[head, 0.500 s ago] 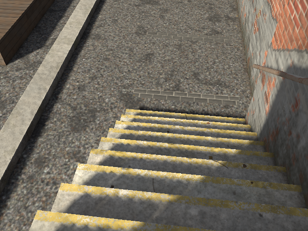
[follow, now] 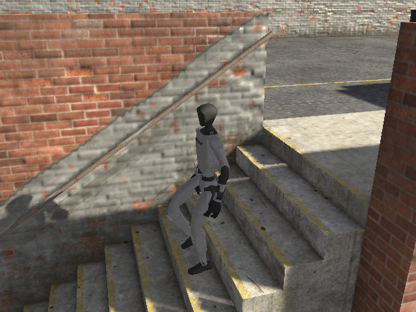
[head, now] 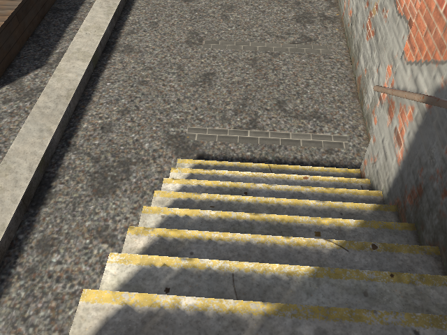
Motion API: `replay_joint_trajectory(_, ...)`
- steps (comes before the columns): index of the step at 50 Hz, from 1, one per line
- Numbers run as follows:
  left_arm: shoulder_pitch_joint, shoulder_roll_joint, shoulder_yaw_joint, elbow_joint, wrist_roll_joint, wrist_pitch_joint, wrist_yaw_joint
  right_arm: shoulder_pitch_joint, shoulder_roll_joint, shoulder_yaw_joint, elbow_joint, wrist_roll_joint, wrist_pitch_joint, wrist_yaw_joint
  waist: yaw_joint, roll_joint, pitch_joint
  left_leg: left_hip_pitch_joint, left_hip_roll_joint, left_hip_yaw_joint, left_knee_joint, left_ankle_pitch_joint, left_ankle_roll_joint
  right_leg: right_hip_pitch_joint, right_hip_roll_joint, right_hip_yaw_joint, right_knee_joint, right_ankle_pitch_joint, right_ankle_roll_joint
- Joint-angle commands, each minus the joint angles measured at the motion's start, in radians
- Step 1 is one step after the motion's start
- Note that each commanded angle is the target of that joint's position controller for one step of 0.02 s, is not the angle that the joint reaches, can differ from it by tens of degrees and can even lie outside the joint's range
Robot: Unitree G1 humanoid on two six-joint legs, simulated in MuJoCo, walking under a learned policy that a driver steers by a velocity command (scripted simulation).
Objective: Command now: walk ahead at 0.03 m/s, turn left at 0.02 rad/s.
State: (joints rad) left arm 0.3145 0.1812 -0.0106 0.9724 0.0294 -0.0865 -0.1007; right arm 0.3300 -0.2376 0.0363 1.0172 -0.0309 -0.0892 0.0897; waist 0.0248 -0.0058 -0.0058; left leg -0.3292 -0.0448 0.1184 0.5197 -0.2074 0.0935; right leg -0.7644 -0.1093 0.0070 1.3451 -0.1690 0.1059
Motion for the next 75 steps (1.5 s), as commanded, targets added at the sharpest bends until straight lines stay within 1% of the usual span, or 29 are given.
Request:
replay_joint_trajectory(1,0.178,0.091,0.03,0.028,0.017,0.021,-0.018,-0.059,-0.131,-0.003,-0.047,0.008,-0.029,-0.003,0.064,0.074,0.069,-0.317,0.254,-0.267,-0.177,0.041,-0.033,0.274,0.0,0.016,-0.218,0.229,0.009)
replay_joint_trajectory(2,0.186,0.093,0.036,0.018,0.009,0.018,-0.016,-0.091,-0.155,-0.009,-0.059,0.016,-0.031,0.011,0.085,0.083,0.042,-0.285,0.271,-0.274,-0.172,0.041,-0.033,0.319,0.012,0.023,-0.319,0.151,0.012)
replay_joint_trajectory(4,0.164,0.089,0.043,0.018,-0.016,0.008,-0.004,-0.082,-0.133,-0.003,-0.057,0.04,-0.024,0.034,0.078,0.06,0.018,-0.179,0.284,-0.327,-0.155,0.018,-0.05,0.408,0.002,0.027,-0.567,0.08,0.02)
replay_joint_trajectory(5,0.147,0.082,0.043,0.024,-0.022,0.004,0.003,-0.038,-0.122,0.0,-0.04,0.061,-0.015,0.049,0.065,0.04,0.007,-0.114,0.27,-0.358,-0.149,-0.046,-0.07,0.435,-0.008,0.029,-0.645,0.11,0.018)
replay_joint_trajectory(6,0.095,0.09,0.039,0.014,-0.023,0.002,0.009,0.025,-0.124,-0.01,-0.036,0.077,-0.003,0.055,0.016,0.009,-0.003,-0.046,0.237,-0.341,-0.173,-0.217,-0.084,0.456,-0.01,0.022,-0.736,0.027,0.003)
replay_joint_trajectory(7,0.043,0.111,0.04,0.009,-0.018,0.008,0.016,0.093,-0.14,-0.027,-0.035,0.07,0.011,0.047,-0.046,-0.016,0.008,-0.014,0.206,-0.327,-0.217,-0.387,-0.082,0.466,0.007,-0.003,-0.767,-0.095,-0.021)
replay_joint_trajectory(8,0.03,0.113,0.043,0.009,-0.014,0.016,0.022,0.097,-0.132,-0.032,-0.039,0.061,0.023,0.037,-0.055,-0.008,0.019,-0.012,0.201,-0.349,-0.235,-0.473,-0.06,0.479,0.013,-0.014,-0.786,-0.13,-0.029)
replay_joint_trajectory(9,0.008,0.111,0.047,0.013,-0.018,0.018,0.017,0.099,-0.106,-0.033,-0.057,0.036,0.023,0.026,-0.072,-0.027,0.093,0.008,0.166,-0.263,-0.248,-0.448,-0.081,0.381,0.027,-0.004,-0.813,-0.216,-0.063)
replay_joint_trajectory(10,0.016,0.081,0.045,0.018,-0.027,0.016,0.012,0.038,-0.077,-0.03,-0.065,0.025,0.019,0.025,-0.039,0.002,0.131,0.018,0.149,-0.214,-0.21,-0.39,-0.077,0.349,0.017,0.016,-0.863,-0.181,-0.078)
replay_joint_trajectory(11,0.024,0.085,0.047,0.027,-0.033,0.012,0.007,0.032,-0.07,-0.034,-0.064,0.027,0.016,0.023,-0.043,-0.001,0.126,0.023,0.122,-0.163,-0.195,-0.297,-0.072,0.378,0.017,0.011,-0.857,-0.149,-0.096)
replay_joint_trajectory(12,0.034,0.085,0.046,0.033,-0.028,0.008,0.004,0.043,-0.05,-0.032,-0.058,0.038,0.014,0.022,-0.03,-0.014,0.097,0.034,0.103,-0.131,-0.176,-0.224,-0.059,0.419,0.017,0.006,-0.862,-0.111,-0.109)
replay_joint_trajectory(13,0.039,0.078,0.043,0.038,-0.019,0.004,0.001,0.058,-0.041,-0.035,-0.053,0.037,0.017,0.02,-0.038,-0.023,0.092,0.054,0.081,-0.102,-0.168,-0.145,-0.046,0.429,0.02,0.0,-0.862,-0.08,-0.113)
replay_joint_trajectory(14,0.034,0.077,0.045,0.04,-0.016,0.001,0.0,0.057,-0.033,-0.038,-0.055,0.039,0.02,0.02,-0.034,-0.021,0.063,0.097,0.067,-0.081,-0.148,-0.068,-0.041,0.431,0.018,-0.005,-0.867,-0.039,-0.112)
replay_joint_trajectory(15,0.027,0.091,0.05,0.039,-0.014,0.001,0.0,0.046,-0.036,-0.044,-0.061,0.032,0.022,0.018,-0.036,-0.033,0.052,0.123,0.059,-0.068,-0.127,0.009,-0.037,0.427,0.022,-0.013,-0.858,0.008,-0.11)
replay_joint_trajectory(17,0.038,0.102,0.061,0.042,-0.016,0.006,0.007,0.038,-0.055,-0.056,-0.061,0.031,0.016,0.013,-0.028,-0.036,0.016,0.137,0.062,-0.063,-0.108,0.116,-0.034,0.459,0.021,-0.021,-0.841,0.066,-0.103)
replay_joint_trajectory(19,0.013,0.114,0.07,0.036,-0.007,0.015,0.014,0.046,-0.047,-0.058,-0.048,0.032,0.012,0.011,-0.024,-0.04,0.015,0.133,0.067,-0.061,-0.096,0.167,-0.038,0.475,0.025,-0.024,-0.834,0.09,-0.103)
replay_joint_trajectory(22,-0.004,0.108,0.079,0.031,-0.008,0.022,0.022,0.05,-0.041,-0.064,-0.03,0.028,0.009,0.009,-0.016,-0.024,0.008,0.131,0.069,-0.06,-0.082,0.202,-0.038,0.49,0.032,-0.028,-0.827,0.103,-0.111)
replay_joint_trajectory(23,-0.022,0.116,0.084,0.033,-0.004,0.022,0.024,0.041,-0.062,-0.073,-0.025,0.023,0.008,0.007,-0.019,-0.021,0.002,0.13,0.067,-0.059,-0.076,0.213,-0.035,0.489,0.04,-0.034,-0.818,0.101,-0.113)
replay_joint_trajectory(29,-0.045,0.11,0.093,0.062,-0.005,0.018,0.033,0.028,-0.047,-0.089,-0.004,0.024,0.008,0.007,-0.018,-0.012,0.01,0.11,0.072,-0.063,-0.056,0.214,-0.033,0.5,0.05,-0.039,-0.813,0.086,-0.112)
replay_joint_trajectory(31,-0.054,0.11,0.092,0.072,-0.006,0.019,0.034,0.004,-0.058,-0.098,-0.003,0.022,0.01,0.005,-0.02,-0.01,0.011,0.109,0.066,-0.06,-0.051,0.214,-0.034,0.501,0.055,-0.044,-0.814,0.089,-0.11)
replay_joint_trajectory(40,-0.065,0.11,0.094,0.11,-0.008,0.018,0.04,-0.004,-0.056,-0.114,0.035,0.017,0.011,0.007,-0.03,0.002,0.033,0.112,0.071,-0.065,-0.044,0.148,-0.029,0.489,0.07,-0.051,-0.82,0.026,-0.112)
replay_joint_trajectory(51,-0.045,0.096,0.088,0.141,-0.005,0.016,0.047,0.01,-0.043,-0.118,0.069,0.016,0.01,0.007,-0.034,0.006,0.05,0.1,0.08,-0.077,-0.036,0.121,-0.023,0.486,0.079,-0.054,-0.81,-0.005,-0.113)
replay_joint_trajectory(69,0.003,0.075,0.076,0.163,-0.005,0.017,0.05,0.054,-0.019,-0.116,0.099,0.014,0.006,0.004,-0.036,0.011,0.071,0.078,0.085,-0.087,-0.024,0.095,-0.017,0.48,0.083,-0.055,-0.794,-0.027,-0.118)
replay_joint_trajectory(70,0.015,0.11,0.09,0.159,0.005,0.017,0.057,0.085,-0.067,-0.134,0.105,0.003,0.007,-0.005,-0.048,0.031,0.068,0.087,0.099,-0.108,-0.051,-0.065,0.018,0.465,0.103,-0.073,-0.772,-0.193,-0.129)
replay_joint_trajectory(71,0.015,0.131,0.103,0.151,0.021,0.017,0.069,0.105,-0.101,-0.151,0.108,-0.013,0.005,-0.016,-0.061,0.057,0.104,0.071,0.138,-0.175,-0.103,-0.315,0.073,0.418,0.114,-0.075,-0.75,-0.367,-0.143)
replay_joint_trajectory(72,0.003,0.116,0.107,0.138,0.035,0.015,0.083,0.165,-0.111,-0.163,0.122,-0.029,0.002,-0.032,-0.089,0.081,0.149,0.085,0.211,-0.29,-0.163,-0.543,0.143,0.328,0.109,-0.051,-0.707,-0.458,-0.164)
replay_joint_trajectory(73,-0.027,0.066,0.098,0.118,0.043,0.011,0.095,0.275,-0.092,-0.166,0.153,-0.045,-0.003,-0.052,-0.132,0.121,0.175,0.169,0.308,-0.442,-0.229,-0.66,0.221,0.205,0.108,-0.036,-0.629,-0.465,-0.178)
replay_joint_trajectory(74,-0.069,0.019,0.087,0.092,0.045,0.003,0.105,0.353,-0.05,-0.157,0.18,-0.05,-0.003,-0.071,-0.157,0.153,0.213,0.253,0.404,-0.571,-0.29,-0.674,0.282,0.08,0.091,-0.03,-0.594,-0.411,-0.19)
replay_joint_trajectory(75,-0.128,-0.007,0.079,0.068,0.044,-0.007,0.115,0.392,-0.009,-0.144,0.188,-0.047,-0.002,-0.085,-0.184,0.133,0.227,0.298,0.448,-0.636,-0.321,-0.615,0.305,0.008,0.072,0.002,-0.545,-0.378,-0.198)
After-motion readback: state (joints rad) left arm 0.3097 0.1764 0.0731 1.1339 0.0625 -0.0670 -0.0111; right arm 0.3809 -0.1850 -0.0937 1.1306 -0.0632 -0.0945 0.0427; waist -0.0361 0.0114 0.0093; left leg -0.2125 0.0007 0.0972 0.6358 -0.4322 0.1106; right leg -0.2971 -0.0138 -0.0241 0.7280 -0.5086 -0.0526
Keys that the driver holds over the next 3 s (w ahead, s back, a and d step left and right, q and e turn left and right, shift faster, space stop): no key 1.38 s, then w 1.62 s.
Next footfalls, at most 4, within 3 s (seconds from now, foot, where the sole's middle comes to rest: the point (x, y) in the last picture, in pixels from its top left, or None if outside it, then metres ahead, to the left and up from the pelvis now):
0.10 right None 0.11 -0.16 -0.77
1.70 right None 0.16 -0.17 -0.77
2.06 left None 0.40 0.03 -0.95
2.52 right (292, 333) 0.67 -0.22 -1.14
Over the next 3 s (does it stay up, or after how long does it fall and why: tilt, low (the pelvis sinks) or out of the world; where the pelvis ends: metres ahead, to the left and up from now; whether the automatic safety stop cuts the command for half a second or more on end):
stays up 0.81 -0.15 -0.48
